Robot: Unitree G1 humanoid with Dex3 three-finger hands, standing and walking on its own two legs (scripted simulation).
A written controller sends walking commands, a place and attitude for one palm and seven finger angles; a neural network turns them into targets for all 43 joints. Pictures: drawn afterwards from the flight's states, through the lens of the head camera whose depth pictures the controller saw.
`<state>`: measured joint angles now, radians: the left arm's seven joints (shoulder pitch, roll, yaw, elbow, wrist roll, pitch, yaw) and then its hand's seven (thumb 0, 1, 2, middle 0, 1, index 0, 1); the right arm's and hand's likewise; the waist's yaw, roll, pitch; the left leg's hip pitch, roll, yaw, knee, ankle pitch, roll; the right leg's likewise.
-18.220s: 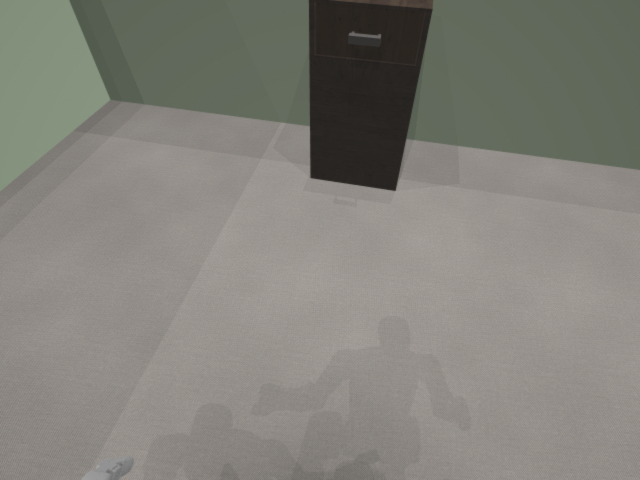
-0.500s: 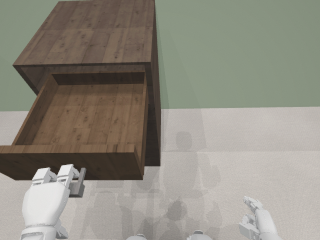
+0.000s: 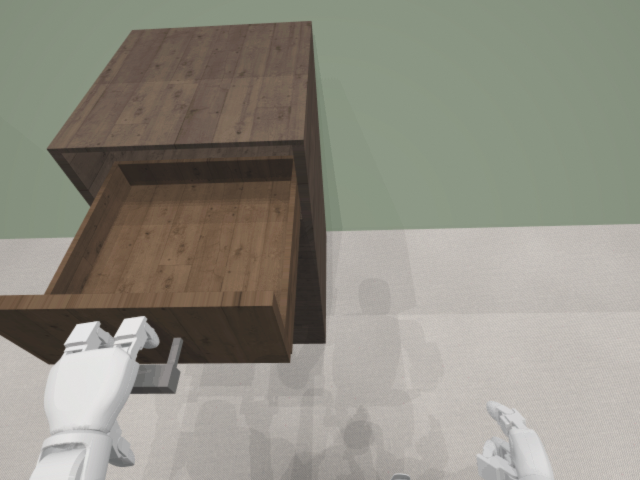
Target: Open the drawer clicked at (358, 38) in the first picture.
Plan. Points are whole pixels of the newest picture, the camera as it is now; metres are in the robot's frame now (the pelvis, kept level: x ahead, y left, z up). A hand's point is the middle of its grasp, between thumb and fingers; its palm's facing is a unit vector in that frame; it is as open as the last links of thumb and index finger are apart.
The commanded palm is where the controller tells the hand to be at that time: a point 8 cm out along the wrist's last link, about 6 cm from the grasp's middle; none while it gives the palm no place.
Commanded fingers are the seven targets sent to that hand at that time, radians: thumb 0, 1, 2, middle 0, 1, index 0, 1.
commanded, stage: lift the hand off the handle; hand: left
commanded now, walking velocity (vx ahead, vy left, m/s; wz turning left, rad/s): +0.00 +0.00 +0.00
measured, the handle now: (136, 361) +0.26 +0.28 -0.02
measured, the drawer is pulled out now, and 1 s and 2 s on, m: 0.30 0.30 0.30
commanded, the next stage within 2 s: draw the hand back to the body in 0.98 s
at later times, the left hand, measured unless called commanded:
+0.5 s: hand (93, 370) +0.22 +0.27 +0.07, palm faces +0.00 -0.04 -1.00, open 13.2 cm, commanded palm +0.20 +0.27 +0.13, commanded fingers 0.00 -0.50 0.30 -0.30 -1.20 -0.30 -1.20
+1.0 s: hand (61, 333) +0.23 +0.28 +0.13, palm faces +0.02 -0.09 -1.00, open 13.8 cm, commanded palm +0.20 +0.27 +0.19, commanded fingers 0.00 -0.50 0.30 -0.30 -1.20 -0.30 -1.20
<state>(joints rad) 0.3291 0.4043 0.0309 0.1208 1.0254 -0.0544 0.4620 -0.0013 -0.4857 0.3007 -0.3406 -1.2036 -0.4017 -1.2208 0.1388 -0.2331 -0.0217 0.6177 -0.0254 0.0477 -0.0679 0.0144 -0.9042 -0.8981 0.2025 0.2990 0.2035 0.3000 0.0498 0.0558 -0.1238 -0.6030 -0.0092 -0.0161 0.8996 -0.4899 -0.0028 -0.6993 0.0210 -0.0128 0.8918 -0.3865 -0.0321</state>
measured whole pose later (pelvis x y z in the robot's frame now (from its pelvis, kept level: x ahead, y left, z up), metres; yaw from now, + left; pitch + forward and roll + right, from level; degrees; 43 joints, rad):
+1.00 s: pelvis +0.03 +0.02 +0.04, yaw +0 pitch +2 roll +0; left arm 0.42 0.50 0.07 -0.33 0.86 0.05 0.09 0.00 -0.49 0.30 -0.32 -1.20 -0.33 -1.20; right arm 0.12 -0.26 0.01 0.57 0.00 0.09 -0.02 0.01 -0.91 -0.90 0.20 0.30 0.20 0.30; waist 0.11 0.11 -0.05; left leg -0.19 -0.02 -0.01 0.50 -0.35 0.02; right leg -0.28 0.01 0.00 0.51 -0.27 -0.01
